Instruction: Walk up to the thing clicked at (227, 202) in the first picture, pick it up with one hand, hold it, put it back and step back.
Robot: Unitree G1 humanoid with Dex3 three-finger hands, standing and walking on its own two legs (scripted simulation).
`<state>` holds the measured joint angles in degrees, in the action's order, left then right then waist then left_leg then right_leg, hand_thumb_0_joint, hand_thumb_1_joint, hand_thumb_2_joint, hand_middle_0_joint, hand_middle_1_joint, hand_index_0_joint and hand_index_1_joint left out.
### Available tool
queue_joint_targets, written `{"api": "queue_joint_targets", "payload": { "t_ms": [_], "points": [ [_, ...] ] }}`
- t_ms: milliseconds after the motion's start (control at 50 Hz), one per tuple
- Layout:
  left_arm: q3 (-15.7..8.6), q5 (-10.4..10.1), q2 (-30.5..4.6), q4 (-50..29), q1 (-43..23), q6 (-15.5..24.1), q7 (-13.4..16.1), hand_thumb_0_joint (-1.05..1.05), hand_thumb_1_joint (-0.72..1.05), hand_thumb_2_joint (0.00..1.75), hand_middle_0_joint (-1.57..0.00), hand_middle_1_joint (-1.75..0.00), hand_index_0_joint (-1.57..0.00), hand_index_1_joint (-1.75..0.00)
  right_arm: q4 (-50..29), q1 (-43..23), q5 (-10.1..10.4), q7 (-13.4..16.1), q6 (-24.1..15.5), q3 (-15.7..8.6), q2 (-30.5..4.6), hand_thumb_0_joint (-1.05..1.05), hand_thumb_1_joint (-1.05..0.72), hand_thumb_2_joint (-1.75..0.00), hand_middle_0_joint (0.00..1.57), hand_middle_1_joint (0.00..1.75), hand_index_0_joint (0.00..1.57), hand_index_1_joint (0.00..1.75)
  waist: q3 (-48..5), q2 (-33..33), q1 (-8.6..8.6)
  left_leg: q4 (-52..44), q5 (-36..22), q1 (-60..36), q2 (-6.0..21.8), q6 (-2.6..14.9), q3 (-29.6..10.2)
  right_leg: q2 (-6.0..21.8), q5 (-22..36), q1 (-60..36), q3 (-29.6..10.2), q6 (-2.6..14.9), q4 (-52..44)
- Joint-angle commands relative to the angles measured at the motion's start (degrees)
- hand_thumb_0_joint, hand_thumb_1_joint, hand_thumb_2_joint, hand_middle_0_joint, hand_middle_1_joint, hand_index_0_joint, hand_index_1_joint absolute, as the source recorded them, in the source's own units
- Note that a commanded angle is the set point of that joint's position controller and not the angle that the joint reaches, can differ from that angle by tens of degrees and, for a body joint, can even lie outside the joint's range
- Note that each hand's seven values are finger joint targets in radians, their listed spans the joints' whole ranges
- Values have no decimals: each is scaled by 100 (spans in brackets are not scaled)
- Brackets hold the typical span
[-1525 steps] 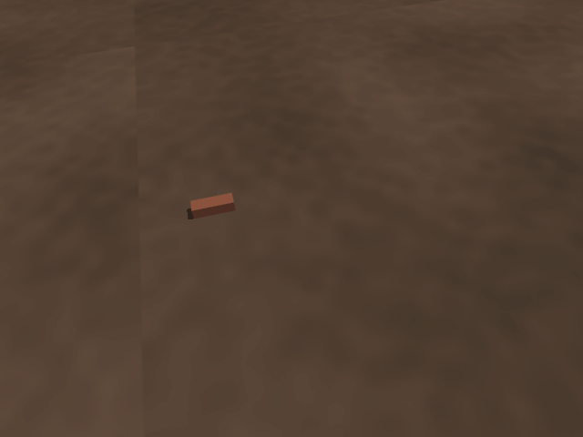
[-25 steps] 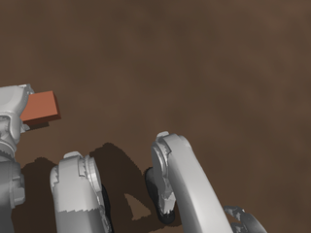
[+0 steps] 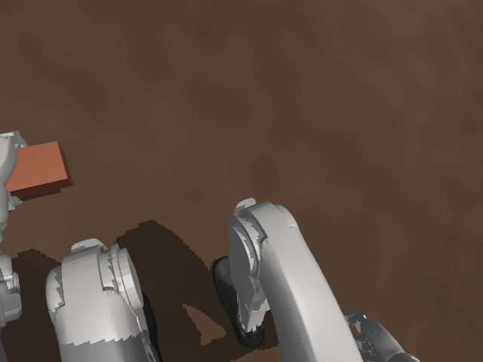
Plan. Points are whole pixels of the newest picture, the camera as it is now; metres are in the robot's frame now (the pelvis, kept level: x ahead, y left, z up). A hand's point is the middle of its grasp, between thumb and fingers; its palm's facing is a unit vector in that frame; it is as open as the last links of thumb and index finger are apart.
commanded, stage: rest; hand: left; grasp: from above
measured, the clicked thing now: out of the picture +0.44 +0.31 -0.23
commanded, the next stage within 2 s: open in 1.08 s
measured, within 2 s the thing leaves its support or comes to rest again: rests again in 0.78 s
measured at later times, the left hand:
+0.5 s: hand (9, 184) +0.43 +0.30 -0.25, palm faces -0.47 -0.13 -0.88, open 10.0 cm
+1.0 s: hand (18, 180) +0.45 +0.29 -0.27, palm faces -0.44 -0.14 -0.89, open 10.0 cm
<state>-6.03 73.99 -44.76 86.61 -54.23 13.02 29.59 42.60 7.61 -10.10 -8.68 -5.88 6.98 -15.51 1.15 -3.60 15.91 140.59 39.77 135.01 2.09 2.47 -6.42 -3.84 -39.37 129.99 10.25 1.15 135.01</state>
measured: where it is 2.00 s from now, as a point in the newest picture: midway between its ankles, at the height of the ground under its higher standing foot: (196, 335)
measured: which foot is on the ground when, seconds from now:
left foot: down 0.00-1.00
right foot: down 0.00-1.00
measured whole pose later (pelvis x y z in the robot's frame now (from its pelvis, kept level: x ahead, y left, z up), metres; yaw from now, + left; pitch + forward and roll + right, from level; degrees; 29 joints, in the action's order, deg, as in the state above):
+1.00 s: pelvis +0.00 +0.00 -0.02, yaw -4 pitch +28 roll -13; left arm -9.2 74.2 -55.1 97.2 -56.8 13.7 36.1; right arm 39.2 6.2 -13.9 -14.8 -13.9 14.5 -18.5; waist 8.8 -8.0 20.4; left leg 146.8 40.7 135.6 2.6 2.5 -11.5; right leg -5.2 -38.1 129.2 14.7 0.4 137.5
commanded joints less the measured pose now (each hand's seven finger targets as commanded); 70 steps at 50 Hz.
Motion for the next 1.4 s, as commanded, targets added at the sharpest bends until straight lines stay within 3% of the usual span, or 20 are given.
{"api": "queue_joint_targets", "payload": {
  "t_ms": [0,80,160,180,200,280,340,360,420,560,600,720,900,1020,1080,1100,1160,1280,1320,1380],
  "points": [
    [-155,-107,-1511,-696,-1836,-82,312,0,54,93,-93,-76,-92,-76,6,1219,-15,38,-56,-402,-1559,0,-90,-90,20,30,20,30,-4054,2428,52,-1289,-1246,-3240,-47,-77,135,-210,1606,-1925,83,97,-1306],
    [-165,-225,-1555,-534,-1734,-70,298,0,52,92,-89,-78,-89,-78,-8,1242,-15,-5,-102,-309,-1555,0,-89,-89,20,30,20,30,-3945,2216,113,-1147,-1368,-2971,-41,-45,100,-225,1747,-2117,116,57,-1256],
    [-461,-193,-1962,-455,-1704,24,324,0,54,91,-90,-81,-91,-79,-94,1265,-61,-43,-146,-272,-1704,0,-90,-90,20,30,20,30,-4040,2125,191,-989,-1610,-2874,-24,-37,97,-242,2025,-2440,166,29,-1205],
    [-201,-212,-1536,-239,-1608,29,291,0,55,90,-90,-80,-91,-78,-86,1259,-62,-56,-162,-229,-1677,0,-89,-89,20,30,20,30,-3769,2123,217,-1054,-1477,-2827,-39,-74,60,-233,1815,-2187,212,78,-1187],
    [-547,-164,-2046,-287,-1617,67,327,0,57,91,-90,-82,-92,-80,-64,1292,-102,-65,-175,-263,-1771,0,-89,-89,20,30,20,30,-3775,2168,259,-1018,-1438,-2840,-14,-68,37,-254,1798,-2207,250,69,-1163],
    [-639,-32,-2218,-336,-1569,144,364,0,60,93,-94,-81,-95,-80,-116,1263,-143,-82,-192,-210,-1817,0,-89,-89,20,30,20,30,-3727,2512,189,-1077,-1340,-3044,-10,-135,-16,-247,1620,-2057,311,129,-1068],
    [-574,0,-2157,-374,-1641,233,439,0,64,94,-96,-82,-97,-81,-141,1175,-183,-126,-245,-181,-1845,0,-89,-89,20,30,20,30,-3646,2652,279,-1071,-1266,-3109,16,-161,-76,-273,1583,-1960,373,116,-1015],
    [-358,41,-2001,-297,-1771,258,429,0,63,94,-95,-83,-97,-81,-219,1091,-194,-144,-272,-135,-1847,0,-89,-89,20,30,20,30,-3522,2647,379,-1013,-1176,-2931,6,-148,-71,-271,1528,-1915,377,123,-1008],
    [-449,38,-2227,-383,-1730,306,532,0,62,95,-95,-81,-96,-80,-191,1092,-203,-155,-318,-122,-1850,0,-89,-90,20,30,20,30,-3595,2578,297,-946,-1165,-2918,42,-115,-54,-312,1576,-2066,335,83,-1088],
    [-407,130,-2264,89,-1836,305,758,0,65,94,-95,-84,-97,-82,-106,1110,-302,-294,-503,15,-1963,0,-89,-90,20,30,20,30,-3195,2561,542,-861,-1180,-2876,72,-168,-187,-292,1577,-1780,504,85,-885],
    [-183,92,-2062,117,-1849,295,759,0,62,91,-93,-82,-95,-80,-200,939,-294,-322,-560,23,-1969,0,-89,-90,20,30,20,30,-3204,2642,505,-936,-1114,-2987,91,-179,-227,-321,1541,-1756,511,78,-904],
    [-354,170,-2378,266,-1755,182,905,0,63,91,-94,-83,-95,-80,-213,987,-323,-422,-666,67,-2091,0,-90,-90,20,30,20,30,-3086,2723,531,-944,-1105,-2918,110,-186,-265,-325,1567,-1816,538,67,-885],
    [-530,-53,-2610,333,-1639,61,926,0,57,88,-90,-81,-92,-79,-222,1022,-329,-526,-775,184,-2138,0,-90,-90,20,30,20,30,-3221,2657,538,-850,-1396,-2878,137,-145,-257,-380,1883,-2262,524,24,-982],
    [-202,-120,-2468,252,-1765,107,767,0,51,84,-87,-78,-88,-76,-356,928,-309,-562,-832,249,-2154,0,-90,-90,20,30,20,30,-3055,2633,639,-773,-1240,-2790,154,-125,-298,-383,1761,-2275,501,23,-1000],
    [-413,-175,-2587,457,-1442,154,798,0,50,86,-85,-79,-87,-77,-285,969,-290,-522,-780,299,-2116,0,-90,-90,20,30,20,30,-3051,2556,548,-899,-1254,-2777,151,-155,-355,-376,1717,-2294,574,39,-997],
    [-154,-144,-2377,490,-1596,187,752,0,52,84,-86,-80,-88,-77,-316,911,-309,-539,-798,292,-2138,0,-90,-90,20,30,20,30,-2876,2591,655,-875,-1092,-2737,163,-159,-384,-374,1589,-2134,566,53,-943],
    [-217,-145,-2531,547,-1620,237,740,0,48,80,-82,-78,-85,-76,-349,872,-284,-523,-798,338,-2166,0,-90,-90,20,30,20,30,-2751,2500,662,-908,-956,-2696,166,-160,-441,-368,1463,-1992,618,49,-960],
    [-248,-99,-2571,484,-1563,287,826,0,0,69,-39,-77,-42,-74,-384,923,-311,-521,-795,415,-2186,0,-89,-90,20,30,20,30,-2831,2520,673,-930,-1181,-2784,164,-168,-418,-395,1695,-2221,625,28,-991],
    [-82,-108,-2481,399,-1739,322,850,0,-15,73,-35,-78,-37,-76,-386,825,-327,-526,-811,388,-2239,0,-89,-90,20,30,20,30,-2824,2583,690,-892,-1090,-2778,193,-164,-426,-431,1651,-2164,612,29,-1017],
    [-193,-52,-2639,404,-1723,312,897,0,-22,76,-30,-81,-32,-79,-374,923,-329,-528,-828,403,-2240,0,-89,-90,20,30,20,30,-2787,2589,696,-920,-994,-2729,177,-161,-414,-409,1553,-2176,607,30,-1048]
  ]
}}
